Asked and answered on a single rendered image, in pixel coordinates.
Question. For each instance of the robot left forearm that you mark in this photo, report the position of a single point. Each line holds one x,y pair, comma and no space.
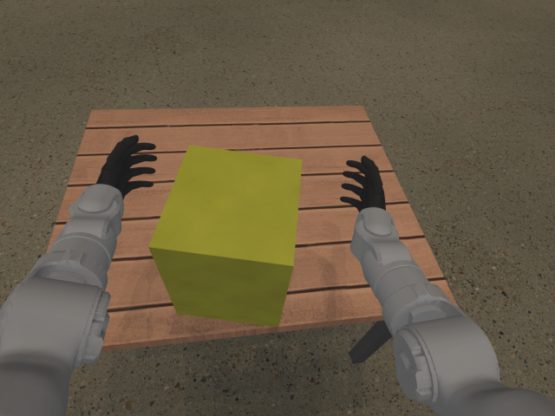
84,249

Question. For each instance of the robot left hand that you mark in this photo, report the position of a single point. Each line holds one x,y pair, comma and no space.
117,172

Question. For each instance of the table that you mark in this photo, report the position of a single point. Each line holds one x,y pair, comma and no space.
327,285

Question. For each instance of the carton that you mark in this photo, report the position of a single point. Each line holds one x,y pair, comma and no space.
225,242

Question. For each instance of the robot right hand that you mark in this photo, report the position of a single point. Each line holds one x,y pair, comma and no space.
372,194

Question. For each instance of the robot right upper arm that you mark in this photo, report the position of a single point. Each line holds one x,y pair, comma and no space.
448,364

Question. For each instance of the robot right forearm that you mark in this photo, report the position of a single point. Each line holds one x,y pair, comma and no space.
397,281

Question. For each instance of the robot left upper arm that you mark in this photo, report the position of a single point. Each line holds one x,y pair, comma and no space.
53,327

